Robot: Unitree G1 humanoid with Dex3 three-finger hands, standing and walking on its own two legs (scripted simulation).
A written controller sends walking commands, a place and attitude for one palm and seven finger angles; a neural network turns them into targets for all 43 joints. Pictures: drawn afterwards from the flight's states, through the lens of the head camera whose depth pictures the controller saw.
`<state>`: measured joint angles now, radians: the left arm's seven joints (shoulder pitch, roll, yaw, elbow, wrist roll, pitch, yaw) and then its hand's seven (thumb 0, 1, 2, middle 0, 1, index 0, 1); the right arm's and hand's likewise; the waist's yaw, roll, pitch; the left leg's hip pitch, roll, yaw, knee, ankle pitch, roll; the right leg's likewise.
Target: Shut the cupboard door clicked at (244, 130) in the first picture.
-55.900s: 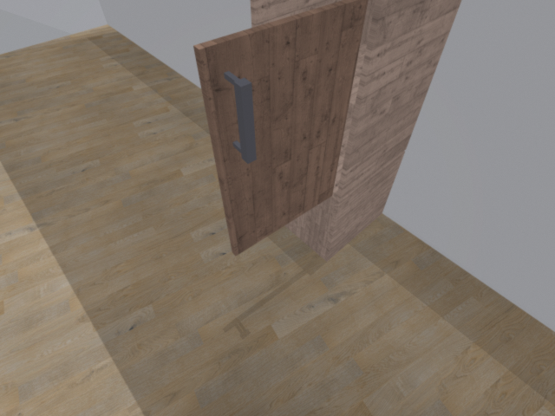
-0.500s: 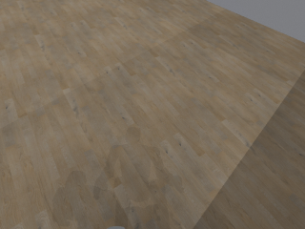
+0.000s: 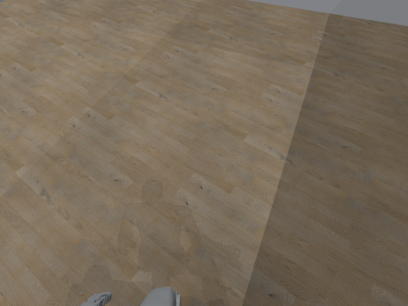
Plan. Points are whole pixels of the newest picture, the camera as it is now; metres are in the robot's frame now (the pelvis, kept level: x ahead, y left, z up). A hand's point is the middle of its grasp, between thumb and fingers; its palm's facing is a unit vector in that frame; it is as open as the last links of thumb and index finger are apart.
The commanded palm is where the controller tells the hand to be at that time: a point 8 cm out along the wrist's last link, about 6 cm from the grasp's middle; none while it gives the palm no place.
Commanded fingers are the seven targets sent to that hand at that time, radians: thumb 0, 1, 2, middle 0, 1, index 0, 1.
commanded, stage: turn to face it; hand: left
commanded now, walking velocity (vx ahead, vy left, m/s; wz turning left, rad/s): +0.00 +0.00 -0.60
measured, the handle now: out of the picture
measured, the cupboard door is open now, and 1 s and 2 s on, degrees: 22 22 22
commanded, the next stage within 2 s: none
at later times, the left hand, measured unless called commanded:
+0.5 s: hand (130, 283) +0.18 +0.19 -0.16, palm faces -0.28 -0.93 -0.24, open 7.4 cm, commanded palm none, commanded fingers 0.00 0.90 0.90 -0.20 -0.30 -0.20 -0.30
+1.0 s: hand (161, 264) +0.23 +0.13 -0.18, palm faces -0.52 -0.83 -0.19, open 7.4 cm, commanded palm none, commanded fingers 0.00 0.90 0.90 -0.20 -0.30 -0.20 -0.30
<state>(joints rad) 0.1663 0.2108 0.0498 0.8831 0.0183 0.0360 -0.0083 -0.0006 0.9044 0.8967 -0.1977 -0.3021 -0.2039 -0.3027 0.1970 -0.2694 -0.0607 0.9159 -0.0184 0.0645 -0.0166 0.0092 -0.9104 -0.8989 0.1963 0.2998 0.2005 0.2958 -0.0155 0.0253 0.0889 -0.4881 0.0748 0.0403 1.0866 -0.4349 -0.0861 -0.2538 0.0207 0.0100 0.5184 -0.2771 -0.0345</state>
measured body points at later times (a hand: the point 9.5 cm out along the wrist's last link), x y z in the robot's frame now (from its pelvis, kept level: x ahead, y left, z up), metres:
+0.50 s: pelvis +0.02 +0.01 +0.00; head +0.07 +0.00 +0.44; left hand +0.20 +0.24 -0.14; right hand +0.01 -0.25 -0.15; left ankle +0.05 +0.15 -0.74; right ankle -0.02 -0.10 -0.71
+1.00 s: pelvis +0.06 -0.01 -0.01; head +0.12 -0.01 +0.44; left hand +0.26 +0.17 -0.17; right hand -0.01 -0.27 -0.13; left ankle +0.13 +0.09 -0.74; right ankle -0.03 -0.09 -0.71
